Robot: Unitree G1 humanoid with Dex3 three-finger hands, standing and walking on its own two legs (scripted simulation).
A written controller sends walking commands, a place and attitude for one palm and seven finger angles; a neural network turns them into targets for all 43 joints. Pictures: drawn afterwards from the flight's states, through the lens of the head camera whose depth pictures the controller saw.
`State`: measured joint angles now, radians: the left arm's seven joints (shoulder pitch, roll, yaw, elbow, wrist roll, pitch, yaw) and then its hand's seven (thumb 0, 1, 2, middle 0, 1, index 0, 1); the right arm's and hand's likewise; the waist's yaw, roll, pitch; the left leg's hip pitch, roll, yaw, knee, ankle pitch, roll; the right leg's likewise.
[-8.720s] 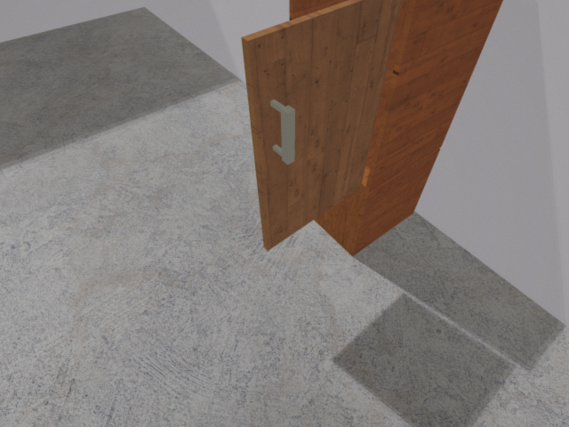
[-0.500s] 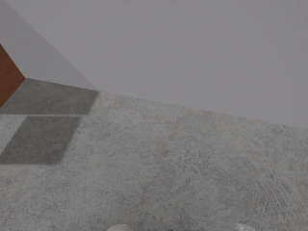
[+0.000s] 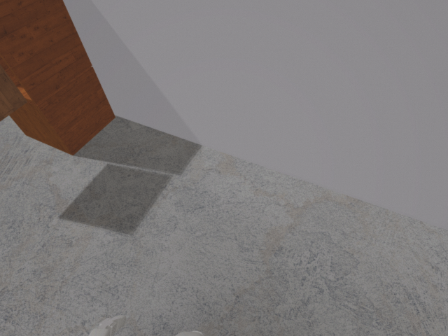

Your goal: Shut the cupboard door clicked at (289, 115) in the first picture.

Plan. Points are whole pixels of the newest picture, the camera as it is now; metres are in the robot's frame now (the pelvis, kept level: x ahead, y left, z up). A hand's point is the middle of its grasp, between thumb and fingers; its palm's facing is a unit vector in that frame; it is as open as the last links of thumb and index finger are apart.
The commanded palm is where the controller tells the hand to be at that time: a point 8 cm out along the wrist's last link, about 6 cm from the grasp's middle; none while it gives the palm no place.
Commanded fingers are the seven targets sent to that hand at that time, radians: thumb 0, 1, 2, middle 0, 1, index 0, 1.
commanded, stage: walk to a spot facing it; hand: left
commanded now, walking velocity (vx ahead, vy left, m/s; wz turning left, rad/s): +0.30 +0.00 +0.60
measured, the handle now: out of the picture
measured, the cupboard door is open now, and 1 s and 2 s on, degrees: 92 92 92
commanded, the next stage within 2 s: turn to face it in 1.68 s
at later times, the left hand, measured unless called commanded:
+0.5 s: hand out of the picture +0.00 +0.20 -0.18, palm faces +0.40 -0.90 -0.19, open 7.4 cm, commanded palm none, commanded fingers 0.00 0.90 0.90 -0.20 -0.30 -0.20 -0.30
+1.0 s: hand (118, 200) +0.47 +0.32 -0.15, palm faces +0.31 -0.93 -0.17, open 7.4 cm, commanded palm none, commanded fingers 0.00 0.90 0.90 -0.20 -0.30 -0.20 -0.30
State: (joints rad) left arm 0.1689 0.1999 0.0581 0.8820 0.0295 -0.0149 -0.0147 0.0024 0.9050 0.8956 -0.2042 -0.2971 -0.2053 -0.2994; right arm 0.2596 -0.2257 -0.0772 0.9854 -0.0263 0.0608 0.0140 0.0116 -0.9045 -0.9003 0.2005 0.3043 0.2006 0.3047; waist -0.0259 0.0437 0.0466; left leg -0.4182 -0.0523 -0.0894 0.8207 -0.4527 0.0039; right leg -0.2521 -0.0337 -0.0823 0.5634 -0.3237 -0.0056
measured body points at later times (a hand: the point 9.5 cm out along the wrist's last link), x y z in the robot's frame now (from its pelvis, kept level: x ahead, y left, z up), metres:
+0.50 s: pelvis +0.15 +0.06 -0.02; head +0.19 +0.08 +0.43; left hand -0.02 +0.25 -0.16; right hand +0.39 -0.11 -0.14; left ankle +0.19 +0.14 -0.73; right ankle +0.05 -0.11 -0.63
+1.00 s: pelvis +0.37 +0.10 -0.01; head +0.42 +0.11 +0.44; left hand +0.45 +0.37 -0.13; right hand +0.33 -0.13 -0.15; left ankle +0.20 +0.14 -0.70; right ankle +0.46 +0.03 -0.73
